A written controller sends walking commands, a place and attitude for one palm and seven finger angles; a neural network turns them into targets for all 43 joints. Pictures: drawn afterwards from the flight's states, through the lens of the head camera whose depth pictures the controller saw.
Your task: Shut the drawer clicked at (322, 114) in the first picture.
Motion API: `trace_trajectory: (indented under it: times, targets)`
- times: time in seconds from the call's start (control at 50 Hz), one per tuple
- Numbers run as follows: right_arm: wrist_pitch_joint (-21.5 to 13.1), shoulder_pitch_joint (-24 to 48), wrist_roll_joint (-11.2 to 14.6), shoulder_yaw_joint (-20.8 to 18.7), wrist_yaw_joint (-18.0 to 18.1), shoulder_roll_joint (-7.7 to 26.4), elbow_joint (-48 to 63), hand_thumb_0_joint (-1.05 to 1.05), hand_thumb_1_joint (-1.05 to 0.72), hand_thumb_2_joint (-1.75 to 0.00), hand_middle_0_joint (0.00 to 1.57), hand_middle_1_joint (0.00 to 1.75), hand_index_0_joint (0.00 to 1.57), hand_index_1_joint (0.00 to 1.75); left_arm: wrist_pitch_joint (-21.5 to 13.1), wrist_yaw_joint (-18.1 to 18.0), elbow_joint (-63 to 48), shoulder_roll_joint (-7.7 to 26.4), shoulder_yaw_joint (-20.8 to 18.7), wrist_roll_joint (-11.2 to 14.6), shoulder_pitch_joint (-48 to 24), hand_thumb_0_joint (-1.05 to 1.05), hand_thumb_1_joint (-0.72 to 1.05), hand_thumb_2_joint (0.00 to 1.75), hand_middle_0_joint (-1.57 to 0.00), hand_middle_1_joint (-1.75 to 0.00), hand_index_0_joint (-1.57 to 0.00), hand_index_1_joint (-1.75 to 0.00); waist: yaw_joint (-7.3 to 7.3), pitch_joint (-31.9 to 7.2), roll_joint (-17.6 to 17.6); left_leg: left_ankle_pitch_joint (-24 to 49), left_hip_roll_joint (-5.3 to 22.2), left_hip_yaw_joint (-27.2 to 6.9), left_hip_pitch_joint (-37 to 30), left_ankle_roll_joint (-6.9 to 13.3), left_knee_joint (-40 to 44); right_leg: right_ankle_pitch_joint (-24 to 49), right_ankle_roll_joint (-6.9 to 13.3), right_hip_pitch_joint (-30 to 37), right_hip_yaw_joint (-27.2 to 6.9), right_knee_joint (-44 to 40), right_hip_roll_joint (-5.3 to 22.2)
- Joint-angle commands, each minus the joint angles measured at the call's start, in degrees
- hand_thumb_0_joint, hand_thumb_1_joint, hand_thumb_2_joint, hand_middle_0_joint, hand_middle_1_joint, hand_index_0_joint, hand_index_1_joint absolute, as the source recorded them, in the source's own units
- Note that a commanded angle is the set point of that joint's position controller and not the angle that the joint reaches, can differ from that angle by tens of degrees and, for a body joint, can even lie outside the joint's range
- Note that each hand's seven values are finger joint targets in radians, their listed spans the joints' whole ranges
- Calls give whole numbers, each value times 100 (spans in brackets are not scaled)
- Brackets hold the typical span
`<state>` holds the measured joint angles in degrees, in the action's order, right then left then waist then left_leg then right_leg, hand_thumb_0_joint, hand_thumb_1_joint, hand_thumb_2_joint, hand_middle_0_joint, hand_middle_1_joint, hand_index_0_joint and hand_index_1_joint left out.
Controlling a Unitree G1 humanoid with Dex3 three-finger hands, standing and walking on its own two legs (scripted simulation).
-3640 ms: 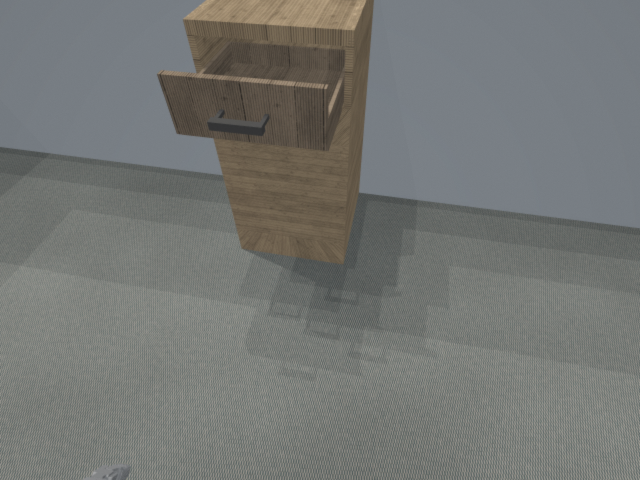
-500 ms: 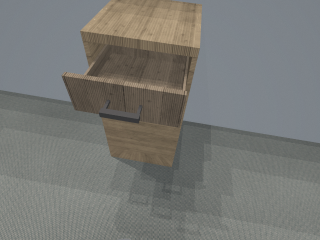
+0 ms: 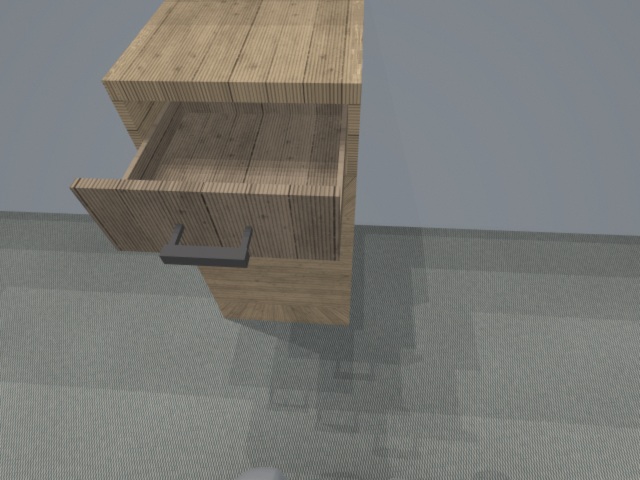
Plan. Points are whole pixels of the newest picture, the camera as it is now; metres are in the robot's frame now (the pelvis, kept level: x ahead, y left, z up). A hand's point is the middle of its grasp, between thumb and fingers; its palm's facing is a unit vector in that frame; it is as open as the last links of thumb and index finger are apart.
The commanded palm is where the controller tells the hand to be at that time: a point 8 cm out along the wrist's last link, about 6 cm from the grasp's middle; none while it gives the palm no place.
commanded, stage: come to a stop and stand still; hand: left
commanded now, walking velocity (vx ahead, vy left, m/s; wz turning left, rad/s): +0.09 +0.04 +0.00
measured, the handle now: (209, 244) +0.43 +0.19 +0.01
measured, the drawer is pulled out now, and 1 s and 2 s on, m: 0.21 0.21 0.21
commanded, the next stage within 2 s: look again from close up in 1.02 s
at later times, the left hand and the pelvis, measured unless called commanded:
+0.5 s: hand out of the picture -0.07 +0.18 -0.16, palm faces +0.01 -0.98 -0.22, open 7.4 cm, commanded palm none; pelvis -0.04 +0.00 +0.01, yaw -1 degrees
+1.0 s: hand out of the picture -0.07 +0.17 -0.17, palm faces +0.05 -0.98 -0.17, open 7.4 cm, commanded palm none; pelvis -0.06 +0.00 +0.01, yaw +1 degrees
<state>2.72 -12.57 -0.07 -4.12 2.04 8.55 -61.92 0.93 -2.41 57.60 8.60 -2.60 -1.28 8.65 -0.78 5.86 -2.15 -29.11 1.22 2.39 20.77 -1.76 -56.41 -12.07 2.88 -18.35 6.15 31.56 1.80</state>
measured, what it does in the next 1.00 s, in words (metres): steps on the spot: left foot, then right foot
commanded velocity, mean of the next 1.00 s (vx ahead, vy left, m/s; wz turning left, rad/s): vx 0.04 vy -0.03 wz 0.00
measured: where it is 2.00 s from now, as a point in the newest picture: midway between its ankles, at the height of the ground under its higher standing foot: outside the picture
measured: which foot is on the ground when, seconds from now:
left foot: up 0.00-0.12, down 0.14-1.00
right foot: down 0.00-0.18, up 0.20-0.40, down 0.42-1.00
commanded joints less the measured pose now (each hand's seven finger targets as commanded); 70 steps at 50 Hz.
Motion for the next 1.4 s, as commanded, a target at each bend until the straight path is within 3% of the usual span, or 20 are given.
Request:
trace_trajectory:
  times: [0.0, 0.04, 0.08, 0.1, 0.12, 0.14, 0.16, 0.2, 0.26, 0.32, 0.36, 0.4, 0.42, 0.44, 0.48, 0.52, 0.54, 0.6, 0.7, 1.38]
  targets:
    - [-80, -475, -40, 19, -36, 155, 238, 0, -90, -90, 20, 30, 20, 30, -62, -83, -305, 970, -251, -63, 394, 0, 90, 90, -20, -30, -20, -30, 182, -968, 1074, -45, 98, -116, -126, -25, 738, 2229, 959, 853, -1423, -1176, 1517]
    - [-139, -549, -34, 63, -48, 118, 206, 0, -90, -90, 20, 30, 20, 30, -56, -45, -225, 978, -231, -52, 438, 0, 90, 90, -20, -30, -20, -30, 189, -976, 1077, 233, 67, 14, -510, -4, 1829, 1236, 834, 803, -1478, -1285, 1361]
    - [-198, -1041, -57, 125, -40, 105, -9, 0, -90, -90, 20, 30, 20, 30, -22, -16, -184, 906, -202, 26, 237, 0, 90, 90, -20, -30, -20, -30, -45, -892, 1017, 1248, 43, 111, -1468, 67, 3187, -325, 421, 179, -1254, -1281, 1051]
    - [-243, -1123, -83, 143, -35, 223, -77, 0, -90, -90, 20, 30, 20, 30, 0, 20, -166, 703, -138, 65, 209, 0, 90, 90, -20, -30, -20, -30, -51, -663, 573, 1266, 212, -217, -1583, 160, 3693, -1024, 128, -137, -1041, -1128, 707]
    - [-290, -1003, -153, 140, -31, 443, -26, 0, -90, -90, 20, 30, 20, 30, 14, 64, -160, 466, -80, 96, 290, 0, 90, 90, -20, -30, -20, -30, 66, -395, -156, 786, 777, -985, -969, 394, 4210, -987, -152, -108, -753, -889, 302]
    - [-298, -710, -183, 113, -49, 663, 75, 0, -90, -90, 20, 30, 20, 30, 29, 96, -148, 356, -66, 81, 374, 0, 90, 90, -20, -30, -20, -30, 170, -283, -556, -9, 1277, -1494, -221, 609, 4688, -722, -285, 304, -415, -385, 101]
    - [-325, -368, -178, 125, -31, 699, 116, 0, -90, -90, 20, 30, 20, 30, 46, 103, -72, 357, -59, 30, 180, 0, 90, 90, -20, -30, -20, -30, 144, 119, -1015, -534, 1392, -1787, 396, 714, 5137, -522, -340, 480, -292, 35, 67]
    - [-336, -59, -169, 161, 17, 645, 175, 0, -90, -90, 20, 30, 20, 30, 49, 164, 106, 284, -67, -28, 464, 0, 90, 90, -20, -30, -20, -30, 274, 362, -863, -636, 1282, -1532, 580, 711, 5244, -466, -304, 557, -346, 650, 29]
    - [-383, -364, -156, 149, 64, 659, 66, 0, -90, -90, 20, 30, 20, 30, -22, 190, 194, 259, -16, -18, 581, 0, 90, 90, -20, -30, -20, -30, 136, 393, -556, 325, 1311, -1401, -433, 879, 4951, -946, -279, -196, -420, 804, 51]
    - [-401, -689, -159, 125, 76, 686, -94, 0, -90, -90, 20, 30, 20, 30, -102, 192, 257, 217, 24, 23, 627, 0, 90, 90, -20, -30, -20, -30, 3, -3, -537, 2045, 1224, -1165, -1382, 915, 4334, -974, -321, -152, -338, -43, 48]
    - [-436, -784, -101, 138, 93, 644, -182, 0, -90, -90, 20, 30, 20, 30, -182, 163, 471, 288, 37, 57, 1018, 0, 90, 90, -20, -30, -20, -30, 95, -446, -217, 3437, 985, -770, -1503, 704, 3576, 233, -298, 672, -426, -1079, 107]
    - [-480, -752, -36, 187, 68, 438, -193, 0, -90, -90, 20, 30, 20, 30, -239, 101, 668, 523, 44, 75, 1351, 0, 90, 90, -20, -30, -20, -30, 83, -716, 239, 2857, 567, -292, -1108, 338, 3239, 1634, -113, 1405, -871, -1101, 629]
    - [-490, -291, -1, 252, -15, 664, 139, 0, -90, -90, 20, 30, 20, 30, -264, -175, 833, 609, 131, -22, 1497, 0, 90, 90, -20, -30, -20, -30, 167, -130, 174, 2913, 496, -100, -720, 177, 2421, 2567, -135, 715, -1038, -959, 632]
    - [-425, -262, -34, 331, -48, 429, 225, 0, -90, -90, 20, 30, 20, 30, -340, -158, 763, 699, 121, 11, 1412, 0, 90, 90, -20, -30, -20, -30, 6, -144, 534, 2351, 441, -85, -694, 144, 2485, 3029, -34, 733, -954, -942, 778]
    - [-450, -817, -69, 335, -42, 339, 164, 0, -90, -90, 20, 30, 20, 30, -399, -99, 646, 540, 224, 69, 1450, 0, 90, 90, -20, -30, -20, -30, -88, -1189, 1066, 1783, 316, -105, -1013, 269, 2606, 2896, 73, 1352, -982, -704, 726]
    - [-420, -815, -58, 340, -36, 384, 112, 0, -90, -90, 20, 30, 20, 30, -391, -60, 568, 538, 229, 78, 1374, 0, 90, 90, -20, -30, -20, -30, -92, -1025, 795, 1846, 305, -98, -1057, 241, 2691, 2312, 91, 1146, -1007, -774, 685]
    - [-405, -770, -65, 356, -38, 338, 93, 0, -90, -90, 20, 30, 20, 30, -358, -46, 547, 562, 230, 67, 1316, 0, 90, 90, -20, -30, -20, -30, -77, -721, 333, 1957, 330, -67, -1098, 227, 2790, 1942, 104, 897, -968, -798, 632]
    - [-356, -730, -67, 378, -53, 349, 97, 0, -90, -90, 20, 30, 20, 30, -318, -19, 541, 523, 246, 64, 1312, 0, 90, 90, -20, -30, -20, -30, -61, -65, 583, 1878, 345, -169, -857, 229, 2906, 661, 75, 426, -983, -1059, 503]
    - [-356, -749, -75, 399, -69, 355, 54, 0, -90, -90, 20, 30, 20, 30, -302, 7, 480, 496, 237, 72, 1316, 0, 90, 90, -20, -30, -20, -30, -25, 54, 414, 1785, 311, -219, -834, 227, 3101, -310, 44, 290, -994, -1279, 452]
    - [-412, -897, -51, 423, -48, 343, -168, 0, -90, -90, 20, 30, 20, 30, -248, 31, 448, 361, 239, 70, 1491, 0, 90, 90, -20, -30, -20, -30, 99, -9, 263, 1582, 365, -489, -566, 305, 3733, -270, -110, 621, -755, -1251, 418]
